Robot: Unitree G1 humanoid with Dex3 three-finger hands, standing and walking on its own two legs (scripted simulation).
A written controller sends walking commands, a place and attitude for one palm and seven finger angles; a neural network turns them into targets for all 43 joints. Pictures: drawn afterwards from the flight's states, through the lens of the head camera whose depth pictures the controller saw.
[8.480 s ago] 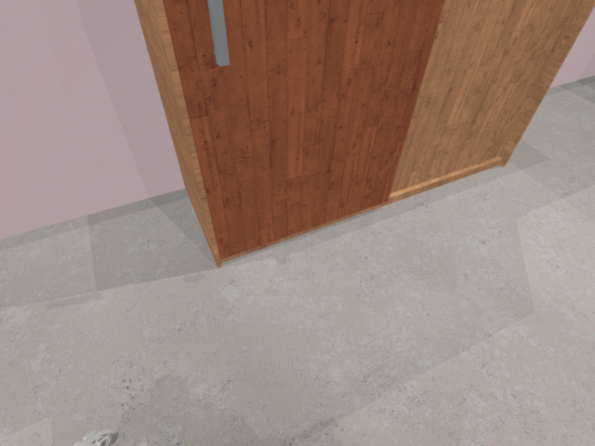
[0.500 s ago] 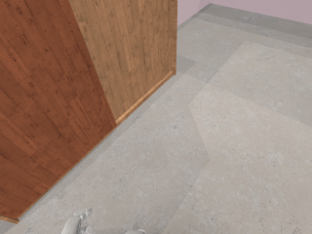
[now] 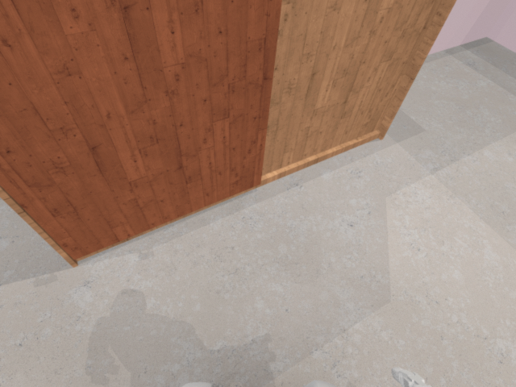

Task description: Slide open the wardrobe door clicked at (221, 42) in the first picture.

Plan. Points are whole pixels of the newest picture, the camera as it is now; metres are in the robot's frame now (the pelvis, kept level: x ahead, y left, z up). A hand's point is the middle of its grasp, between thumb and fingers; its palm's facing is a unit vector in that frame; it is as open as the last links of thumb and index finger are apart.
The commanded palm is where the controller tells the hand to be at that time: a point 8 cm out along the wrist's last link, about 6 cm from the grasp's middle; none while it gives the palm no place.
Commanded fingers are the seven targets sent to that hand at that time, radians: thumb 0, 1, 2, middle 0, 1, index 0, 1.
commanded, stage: turn to face it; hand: left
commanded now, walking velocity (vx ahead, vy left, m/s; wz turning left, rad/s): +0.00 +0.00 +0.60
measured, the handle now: out of the picture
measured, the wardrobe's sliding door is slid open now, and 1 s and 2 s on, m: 0.00 0.00 0.00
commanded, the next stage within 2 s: take the last steps up to it in 0.72 s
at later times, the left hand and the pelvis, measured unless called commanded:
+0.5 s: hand out of the picture +0.05 +0.16 -0.12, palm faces +0.28 -0.91 -0.31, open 7.3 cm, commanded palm none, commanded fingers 0.00 0.90 0.90 -0.20 -0.30 -0.20 -0.30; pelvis +0.00 -0.06 +0.01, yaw +18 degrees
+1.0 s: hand out of the picture -0.11 +0.16 -0.16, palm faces +0.51 -0.83 -0.23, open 7.3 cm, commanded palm none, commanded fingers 0.00 0.90 0.90 -0.20 -0.30 -0.20 -0.30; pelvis -0.03 -0.04 +0.01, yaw +28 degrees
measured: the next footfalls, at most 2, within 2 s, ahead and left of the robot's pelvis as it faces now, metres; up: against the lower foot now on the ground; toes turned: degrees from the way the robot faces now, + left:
right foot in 0.34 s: +0.08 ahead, -0.15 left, +0.00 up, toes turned +9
left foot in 0.78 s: -0.05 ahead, +0.08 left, +0.00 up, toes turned +29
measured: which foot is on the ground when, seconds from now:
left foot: down 0.00-0.34, up 0.36-0.76, down 0.78-1.00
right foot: up 0.00-0.32, down 0.34-0.78, up 0.80-1.00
